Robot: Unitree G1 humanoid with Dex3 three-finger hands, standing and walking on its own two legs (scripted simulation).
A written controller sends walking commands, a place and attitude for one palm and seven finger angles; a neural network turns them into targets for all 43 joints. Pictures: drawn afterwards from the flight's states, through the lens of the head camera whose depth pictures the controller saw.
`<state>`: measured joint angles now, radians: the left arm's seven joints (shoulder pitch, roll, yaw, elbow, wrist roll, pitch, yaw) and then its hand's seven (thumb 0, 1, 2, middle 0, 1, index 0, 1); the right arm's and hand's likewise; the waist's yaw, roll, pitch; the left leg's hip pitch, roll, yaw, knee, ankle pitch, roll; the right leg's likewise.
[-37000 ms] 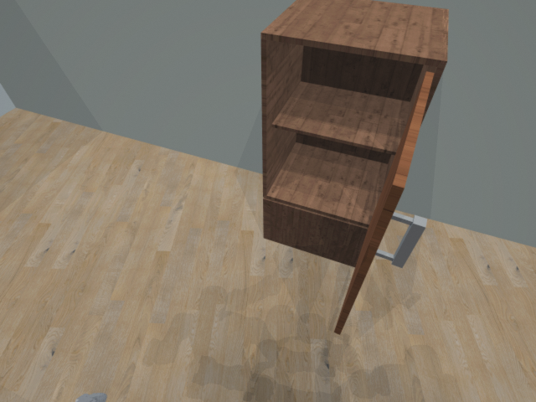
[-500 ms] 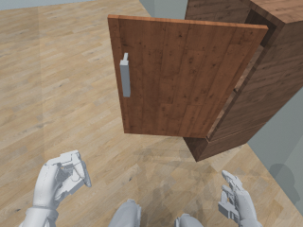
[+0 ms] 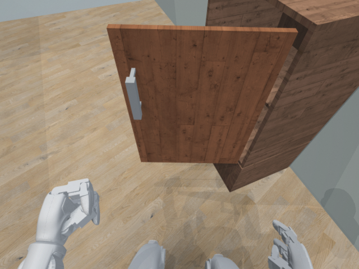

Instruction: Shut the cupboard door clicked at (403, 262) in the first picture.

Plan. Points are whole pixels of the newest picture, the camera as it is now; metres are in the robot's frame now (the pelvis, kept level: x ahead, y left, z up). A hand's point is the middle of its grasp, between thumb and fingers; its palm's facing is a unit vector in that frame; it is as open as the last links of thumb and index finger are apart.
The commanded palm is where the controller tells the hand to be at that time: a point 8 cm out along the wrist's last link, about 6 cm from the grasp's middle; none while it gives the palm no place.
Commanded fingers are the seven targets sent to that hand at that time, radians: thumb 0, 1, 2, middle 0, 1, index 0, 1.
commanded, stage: raise the hand and make a fist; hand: left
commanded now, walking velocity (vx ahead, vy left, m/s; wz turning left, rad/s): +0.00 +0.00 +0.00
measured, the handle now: (135, 94) +0.54 +0.16 +0.06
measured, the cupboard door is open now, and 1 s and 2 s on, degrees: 67 67 67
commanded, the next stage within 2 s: bring the fist close to the handle in 0.16 s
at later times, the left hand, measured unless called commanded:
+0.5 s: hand (106, 191) +0.26 +0.17 +0.05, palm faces +0.00 -1.00 -0.02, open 3.1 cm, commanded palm +0.26 +0.22 +0.06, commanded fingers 0.00 0.90 0.90 -1.30 -1.50 -1.30 -1.50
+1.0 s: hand (127, 145) +0.37 +0.15 +0.06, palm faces +0.02 -1.00 -0.02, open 3.1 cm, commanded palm +0.36 +0.20 +0.06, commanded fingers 0.00 0.90 0.90 -1.30 -1.50 -1.30 -1.50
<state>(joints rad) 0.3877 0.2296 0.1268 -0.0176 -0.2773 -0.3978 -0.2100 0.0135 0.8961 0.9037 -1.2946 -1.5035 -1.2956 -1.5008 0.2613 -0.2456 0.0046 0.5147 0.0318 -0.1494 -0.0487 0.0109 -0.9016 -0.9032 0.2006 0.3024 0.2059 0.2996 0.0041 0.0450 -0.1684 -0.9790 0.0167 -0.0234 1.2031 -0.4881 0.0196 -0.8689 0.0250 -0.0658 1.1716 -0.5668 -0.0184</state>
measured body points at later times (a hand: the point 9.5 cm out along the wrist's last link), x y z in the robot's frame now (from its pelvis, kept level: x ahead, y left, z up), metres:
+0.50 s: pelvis +0.00 +0.00 +0.00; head +0.06 +0.00 +0.44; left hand +0.25 +0.22 +0.06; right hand +0.18 -0.23 -0.08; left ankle +0.05 +0.10 -0.64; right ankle +0.01 -0.11 -0.64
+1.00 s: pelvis +0.00 +0.01 +0.01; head +0.07 +0.01 +0.45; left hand +0.36 +0.20 +0.06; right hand +0.13 -0.25 -0.10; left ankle +0.05 +0.10 -0.64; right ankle +0.01 -0.11 -0.64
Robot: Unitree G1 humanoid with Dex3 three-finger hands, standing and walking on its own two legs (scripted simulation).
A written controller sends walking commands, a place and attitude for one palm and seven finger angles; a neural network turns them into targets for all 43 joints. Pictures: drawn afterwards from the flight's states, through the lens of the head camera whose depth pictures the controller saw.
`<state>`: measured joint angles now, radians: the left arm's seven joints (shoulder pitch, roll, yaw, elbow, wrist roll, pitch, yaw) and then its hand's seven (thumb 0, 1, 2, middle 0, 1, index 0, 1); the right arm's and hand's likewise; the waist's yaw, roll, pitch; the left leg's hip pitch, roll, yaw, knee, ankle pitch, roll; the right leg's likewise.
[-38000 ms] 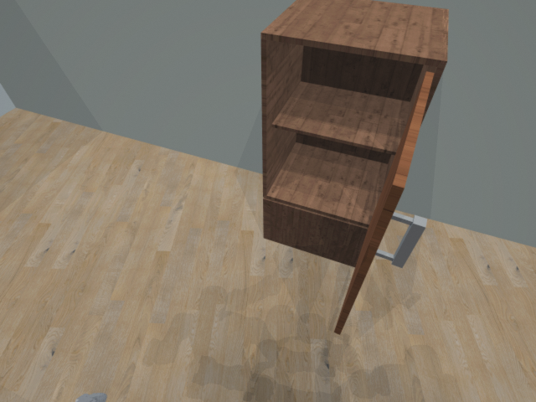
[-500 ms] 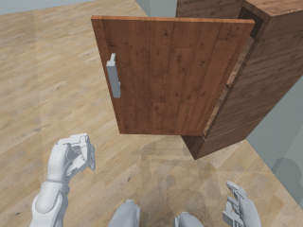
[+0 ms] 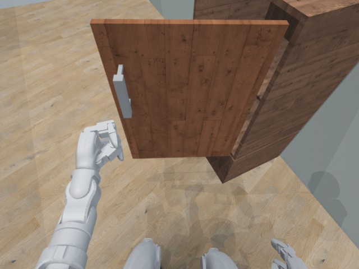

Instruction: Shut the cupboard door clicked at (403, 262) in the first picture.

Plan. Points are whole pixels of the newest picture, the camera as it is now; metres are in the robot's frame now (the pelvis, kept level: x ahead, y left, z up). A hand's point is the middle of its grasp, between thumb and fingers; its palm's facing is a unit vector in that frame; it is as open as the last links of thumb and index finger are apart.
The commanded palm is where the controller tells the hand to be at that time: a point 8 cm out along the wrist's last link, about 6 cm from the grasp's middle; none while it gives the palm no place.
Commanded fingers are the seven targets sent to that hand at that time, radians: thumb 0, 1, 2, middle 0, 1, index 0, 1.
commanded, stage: bring the fist close to the handle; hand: left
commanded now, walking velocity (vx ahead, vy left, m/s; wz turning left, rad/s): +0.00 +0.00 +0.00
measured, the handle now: (124, 92) +0.53 +0.16 +0.05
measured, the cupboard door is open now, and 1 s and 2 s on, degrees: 67 67 49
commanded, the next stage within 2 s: push the door shut along its arc in 0.66 s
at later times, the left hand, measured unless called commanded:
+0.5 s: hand (129, 122) +0.44 +0.14 +0.05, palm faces +0.07 -1.00 -0.02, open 3.1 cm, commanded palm +0.41 +0.19 +0.05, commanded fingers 0.00 0.90 0.90 -1.30 -1.50 -1.30 -1.50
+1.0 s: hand (131, 116) +0.45 +0.13 +0.05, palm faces +0.02 -1.00 -0.04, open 3.1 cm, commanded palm +0.44 +0.18 +0.05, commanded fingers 0.00 0.90 0.90 -1.30 -1.50 -1.30 -1.50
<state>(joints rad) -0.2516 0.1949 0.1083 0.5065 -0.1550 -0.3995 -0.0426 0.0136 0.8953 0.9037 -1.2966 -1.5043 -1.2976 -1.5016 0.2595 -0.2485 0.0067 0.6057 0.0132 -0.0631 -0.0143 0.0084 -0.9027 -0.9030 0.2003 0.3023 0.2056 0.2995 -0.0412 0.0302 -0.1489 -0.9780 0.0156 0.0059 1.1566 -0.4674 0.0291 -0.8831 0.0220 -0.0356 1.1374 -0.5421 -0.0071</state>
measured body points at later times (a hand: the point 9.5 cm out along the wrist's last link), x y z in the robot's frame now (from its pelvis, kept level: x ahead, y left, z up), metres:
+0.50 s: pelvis +0.00 -0.01 +0.00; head +0.09 -0.01 +0.44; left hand +0.43 +0.19 +0.05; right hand +0.05 -0.27 -0.13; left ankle +0.05 +0.10 -0.65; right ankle +0.01 -0.12 -0.65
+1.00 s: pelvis +0.00 -0.01 -0.01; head +0.09 +0.00 +0.43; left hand +0.44 +0.19 +0.06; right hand +0.08 -0.27 -0.12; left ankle +0.05 +0.10 -0.65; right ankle +0.01 -0.12 -0.65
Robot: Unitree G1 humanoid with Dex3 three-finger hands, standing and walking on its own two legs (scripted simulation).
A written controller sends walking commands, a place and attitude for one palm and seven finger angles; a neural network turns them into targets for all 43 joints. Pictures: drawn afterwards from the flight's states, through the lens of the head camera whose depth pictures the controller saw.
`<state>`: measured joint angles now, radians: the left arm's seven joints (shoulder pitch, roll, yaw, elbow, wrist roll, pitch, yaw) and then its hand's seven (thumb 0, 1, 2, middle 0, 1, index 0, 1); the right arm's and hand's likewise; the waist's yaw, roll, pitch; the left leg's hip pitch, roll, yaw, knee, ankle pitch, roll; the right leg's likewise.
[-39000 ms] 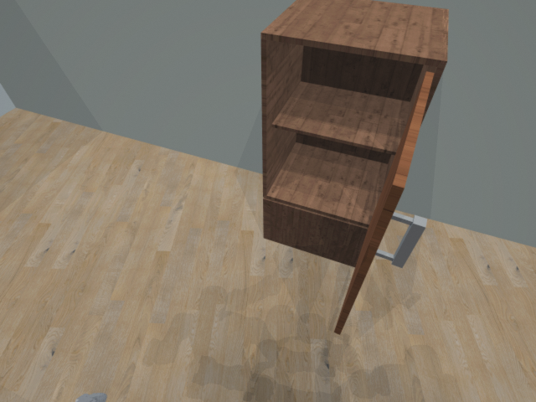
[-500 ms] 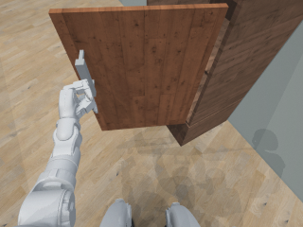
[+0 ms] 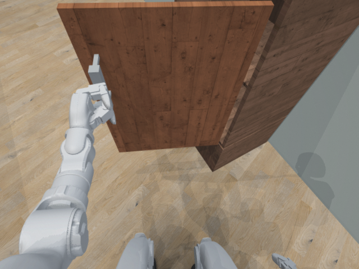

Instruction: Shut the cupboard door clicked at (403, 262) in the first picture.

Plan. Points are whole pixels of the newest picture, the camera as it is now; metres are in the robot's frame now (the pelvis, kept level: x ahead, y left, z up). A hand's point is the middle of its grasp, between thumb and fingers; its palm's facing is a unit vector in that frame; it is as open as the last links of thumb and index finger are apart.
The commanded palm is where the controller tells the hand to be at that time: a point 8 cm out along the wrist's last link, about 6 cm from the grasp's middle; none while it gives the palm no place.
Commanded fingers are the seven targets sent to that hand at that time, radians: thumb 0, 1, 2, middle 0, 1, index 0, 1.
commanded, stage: push the door shut along its arc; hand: left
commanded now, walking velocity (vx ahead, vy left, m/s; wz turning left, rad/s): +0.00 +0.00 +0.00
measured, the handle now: (102, 84) +0.54 +0.18 +0.06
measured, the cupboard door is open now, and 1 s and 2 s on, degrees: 67 49 47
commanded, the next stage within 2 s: pull the fist back off the door in 1.18 s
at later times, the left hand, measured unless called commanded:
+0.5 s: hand (118, 89) +0.52 +0.14 +0.06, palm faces -0.11 -0.99 -0.03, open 3.1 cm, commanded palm +0.51 +0.18 +0.06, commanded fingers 0.00 0.90 0.90 -1.30 -1.50 -1.30 -1.50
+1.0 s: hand (129, 70) +0.58 +0.12 +0.06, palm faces -0.23 -0.97 -0.02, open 3.1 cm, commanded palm +0.59 +0.14 +0.06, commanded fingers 0.00 0.90 0.90 -1.30 -1.50 -1.30 -1.50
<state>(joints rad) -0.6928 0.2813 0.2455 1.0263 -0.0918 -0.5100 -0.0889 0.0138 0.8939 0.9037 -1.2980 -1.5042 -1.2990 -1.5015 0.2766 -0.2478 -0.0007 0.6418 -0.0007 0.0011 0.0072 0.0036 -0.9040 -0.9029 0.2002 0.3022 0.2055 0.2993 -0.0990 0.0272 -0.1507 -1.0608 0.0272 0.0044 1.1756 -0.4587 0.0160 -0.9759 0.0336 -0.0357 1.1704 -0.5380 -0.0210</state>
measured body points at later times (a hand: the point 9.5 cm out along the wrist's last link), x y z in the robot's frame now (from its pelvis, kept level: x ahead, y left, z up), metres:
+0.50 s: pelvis -0.01 +0.01 -0.02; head +0.12 +0.02 +0.41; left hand +0.52 +0.19 +0.07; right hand -0.01 -0.27 -0.13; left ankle +0.05 +0.11 -0.64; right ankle +0.01 -0.11 -0.64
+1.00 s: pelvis -0.01 +0.01 -0.04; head +0.17 +0.03 +0.38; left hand +0.59 +0.17 +0.07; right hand -0.05 -0.25 -0.14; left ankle +0.05 +0.11 -0.64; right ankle +0.01 -0.11 -0.64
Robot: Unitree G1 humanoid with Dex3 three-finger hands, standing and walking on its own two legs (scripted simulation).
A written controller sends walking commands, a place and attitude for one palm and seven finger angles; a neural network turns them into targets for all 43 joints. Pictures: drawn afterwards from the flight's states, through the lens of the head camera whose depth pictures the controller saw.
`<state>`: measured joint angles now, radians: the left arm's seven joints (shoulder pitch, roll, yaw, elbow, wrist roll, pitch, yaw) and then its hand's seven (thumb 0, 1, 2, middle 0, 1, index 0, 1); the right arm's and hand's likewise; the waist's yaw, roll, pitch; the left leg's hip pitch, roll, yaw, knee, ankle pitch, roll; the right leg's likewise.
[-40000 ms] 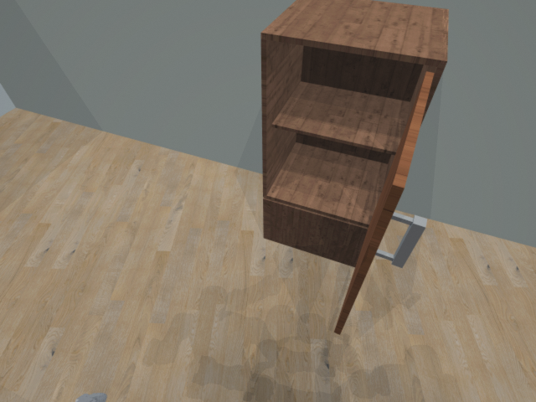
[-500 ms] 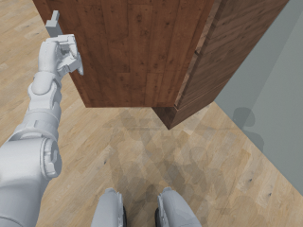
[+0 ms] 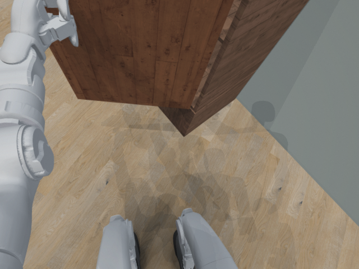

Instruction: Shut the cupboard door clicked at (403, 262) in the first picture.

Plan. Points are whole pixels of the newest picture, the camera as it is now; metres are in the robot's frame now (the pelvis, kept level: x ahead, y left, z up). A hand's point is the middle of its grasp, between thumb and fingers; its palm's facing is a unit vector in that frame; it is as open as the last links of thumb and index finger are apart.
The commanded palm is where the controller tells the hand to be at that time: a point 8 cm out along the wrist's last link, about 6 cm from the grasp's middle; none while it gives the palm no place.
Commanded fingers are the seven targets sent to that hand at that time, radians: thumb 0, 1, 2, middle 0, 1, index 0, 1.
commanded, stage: push the door shut along its arc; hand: left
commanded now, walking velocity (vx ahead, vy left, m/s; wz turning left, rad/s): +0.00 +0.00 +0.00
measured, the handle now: out of the picture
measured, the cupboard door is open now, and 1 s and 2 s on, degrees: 49 47 47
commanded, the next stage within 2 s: pull the fist back off the door in 0.18 s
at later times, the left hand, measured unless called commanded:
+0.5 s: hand (85, 13) +0.63 +0.11 +0.09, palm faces +0.17 -0.99 -0.03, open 3.1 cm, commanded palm +0.58 +0.13 +0.10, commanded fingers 0.00 0.90 0.90 -1.30 -1.50 -1.30 -1.50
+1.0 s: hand (84, 48) +0.53 +0.11 +0.09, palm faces +0.13 -0.99 -0.02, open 3.1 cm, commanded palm +0.50 +0.15 +0.10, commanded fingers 0.00 0.90 0.90 -1.30 -1.50 -1.30 -1.50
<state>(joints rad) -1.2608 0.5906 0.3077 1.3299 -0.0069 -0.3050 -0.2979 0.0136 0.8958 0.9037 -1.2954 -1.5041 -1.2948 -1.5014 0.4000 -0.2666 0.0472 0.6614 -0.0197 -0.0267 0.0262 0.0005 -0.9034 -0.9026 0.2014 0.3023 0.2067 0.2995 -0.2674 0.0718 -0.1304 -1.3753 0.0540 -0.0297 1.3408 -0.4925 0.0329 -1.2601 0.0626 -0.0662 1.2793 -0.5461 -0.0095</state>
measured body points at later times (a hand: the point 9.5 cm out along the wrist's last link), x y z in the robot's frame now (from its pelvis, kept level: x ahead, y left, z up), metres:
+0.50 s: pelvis +0.01 +0.00 +0.00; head +0.20 +0.01 +0.41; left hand +0.61 +0.16 +0.09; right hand -0.05 -0.24 -0.10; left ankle +0.05 +0.10 -0.60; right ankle +0.02 -0.12 -0.60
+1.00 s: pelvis +0.03 -0.02 +0.04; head +0.16 +0.00 +0.47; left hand +0.52 +0.16 +0.09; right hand +0.05 -0.29 -0.08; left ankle +0.05 +0.10 -0.60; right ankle +0.02 -0.12 -0.60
